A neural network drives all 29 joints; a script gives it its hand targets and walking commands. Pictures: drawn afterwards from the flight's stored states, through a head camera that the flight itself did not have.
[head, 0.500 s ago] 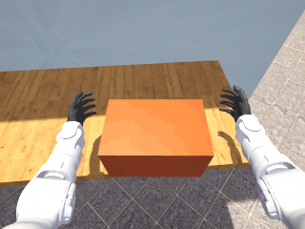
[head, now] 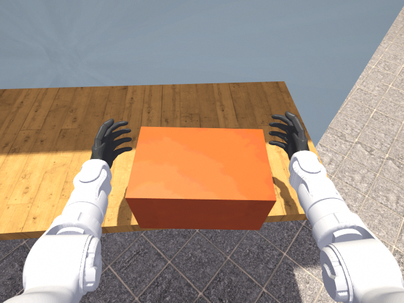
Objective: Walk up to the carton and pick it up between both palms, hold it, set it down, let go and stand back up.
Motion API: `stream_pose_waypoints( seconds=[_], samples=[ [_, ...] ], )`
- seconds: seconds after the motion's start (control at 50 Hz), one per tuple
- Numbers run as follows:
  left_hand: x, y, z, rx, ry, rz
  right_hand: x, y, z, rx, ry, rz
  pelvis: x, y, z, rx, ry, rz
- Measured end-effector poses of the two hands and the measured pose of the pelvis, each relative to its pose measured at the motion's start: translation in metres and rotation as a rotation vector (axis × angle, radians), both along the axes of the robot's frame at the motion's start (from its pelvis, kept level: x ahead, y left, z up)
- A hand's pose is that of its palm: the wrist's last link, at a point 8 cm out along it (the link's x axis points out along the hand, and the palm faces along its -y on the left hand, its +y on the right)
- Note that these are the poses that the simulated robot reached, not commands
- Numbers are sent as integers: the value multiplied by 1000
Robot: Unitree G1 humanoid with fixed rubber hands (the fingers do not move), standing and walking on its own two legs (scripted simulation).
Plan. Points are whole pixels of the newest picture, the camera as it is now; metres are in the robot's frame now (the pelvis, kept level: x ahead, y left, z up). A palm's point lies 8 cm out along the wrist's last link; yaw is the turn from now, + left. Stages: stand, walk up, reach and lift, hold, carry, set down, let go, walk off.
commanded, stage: set down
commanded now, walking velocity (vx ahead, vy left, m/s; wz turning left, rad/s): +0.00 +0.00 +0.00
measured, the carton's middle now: (201, 179) +0.40 +0.00 -0.03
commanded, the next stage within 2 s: let go in 0.20 s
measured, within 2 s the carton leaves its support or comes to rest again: neither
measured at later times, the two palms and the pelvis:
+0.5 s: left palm (108, 181) +0.40 +0.21 -0.02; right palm (285, 172) +0.39 -0.19 +0.00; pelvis +0.01 +0.01 +0.00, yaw -3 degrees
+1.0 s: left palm (105, 170) +0.41 +0.21 +0.01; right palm (315, 165) +0.39 -0.24 +0.04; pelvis -0.01 +0.01 -0.02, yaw -5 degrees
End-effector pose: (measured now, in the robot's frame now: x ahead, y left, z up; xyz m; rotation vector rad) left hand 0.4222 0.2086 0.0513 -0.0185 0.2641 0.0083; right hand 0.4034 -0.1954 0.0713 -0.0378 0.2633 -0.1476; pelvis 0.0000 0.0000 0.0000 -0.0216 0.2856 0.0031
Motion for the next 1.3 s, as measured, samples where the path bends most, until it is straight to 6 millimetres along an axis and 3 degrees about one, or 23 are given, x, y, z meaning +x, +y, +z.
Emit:
stream_pose_waypoints(
  seconds=[0.04, 0.08, 0.12, 0.2, 0.32, 0.44, 0.54, 0.66, 0.84, 1.04, 1.18, 1.22, 1.24, 1.3],
  samples=[
    [-13, -13, -33, -24, 27, 3, -7, 17, -22, 48, -11, -41, -1, 1, -2, 0, 25, 11],
    [-20, -11, -48, -73, 0, 72, -11, 17, -30, 79, -54, -99, -2, 3, -3, -2, 45, 19],
    [-22, -13, -59, -46, 3, 59, -11, 17, -31, 8, -45, -52, -3, 4, -3, -2, 60, 26],
    [-19, -13, -61, -20, -21, 47, -8, 16, -31, -83, -36, -24, -1, 6, 0, -3, 86, 40],
    [-18, -12, -60, 20, -19, 34, -9, 15, -33, -82, -39, -21, 4, 11, 2, -6, 105, 31],
    [-19, -5, -70, 58, 68, 49, -12, 13, -61, -45, 77, 8, 8, 14, -1, 7, 149, -26],
    [-17, 13, -62, 53, 41, 107, -10, 2, -69, -23, 64, 12, 11, 15, -7, 9, 208, -59],
    [-11, 31, -43, 60, 36, 107, -4, -24, -57, -20, 57, -10, 7, 16, -11, 5, 186, -56],
    [2, 19, -24, 47, -7, 80, 2, -49, -25, -51, -1, -13, -4, 15, -21, 15, 157, -69],
    [-11, 7, -40, 20, 16, 64, -22, -47, -40, -58, 27, 7, -18, 12, -25, 28, 161, -91],
    [-19, 13, -28, 23, 3, 73, -26, -37, -33, -50, 6, 26, -29, 10, -29, 30, 163, -89],
    [-30, 16, -24, 127, -5, 32, -33, -33, -31, -149, 2, 79, -31, 11, -27, 22, 99, -85],
    [-44, 19, -30, 208, 18, 3, -44, -33, -39, -206, 37, 106, -29, 11, -26, 17, 51, -81],
    [-112, 35, -79, 339, 222, -23, -97, -43, -88, -244, 249, 105, -15, 12, -24, 8, -63, -79]
  ],
)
